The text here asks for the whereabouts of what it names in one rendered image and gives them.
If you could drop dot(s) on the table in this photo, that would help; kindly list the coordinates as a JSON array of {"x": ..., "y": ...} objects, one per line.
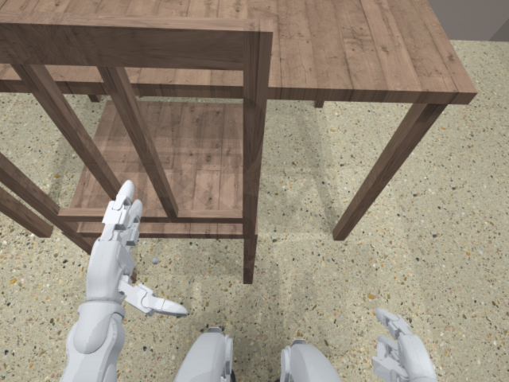
[{"x": 381, "y": 51}]

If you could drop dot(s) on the right robot thigh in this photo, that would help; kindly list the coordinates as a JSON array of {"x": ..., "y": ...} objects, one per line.
[{"x": 306, "y": 363}]

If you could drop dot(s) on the robot left hand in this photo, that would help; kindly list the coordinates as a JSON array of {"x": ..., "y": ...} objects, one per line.
[{"x": 111, "y": 256}]

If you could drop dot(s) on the robot right hand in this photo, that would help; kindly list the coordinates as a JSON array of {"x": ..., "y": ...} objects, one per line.
[{"x": 402, "y": 362}]

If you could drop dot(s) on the robot thigh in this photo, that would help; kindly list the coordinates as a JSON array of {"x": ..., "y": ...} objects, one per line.
[
  {"x": 306, "y": 363},
  {"x": 209, "y": 358}
]

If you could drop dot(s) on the left robot forearm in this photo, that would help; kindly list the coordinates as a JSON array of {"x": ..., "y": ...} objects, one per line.
[{"x": 94, "y": 343}]

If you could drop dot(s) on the left robot thigh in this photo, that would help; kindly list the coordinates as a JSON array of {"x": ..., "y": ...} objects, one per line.
[{"x": 209, "y": 358}]

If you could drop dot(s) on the chair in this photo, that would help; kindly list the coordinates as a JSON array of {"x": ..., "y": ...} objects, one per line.
[{"x": 195, "y": 166}]

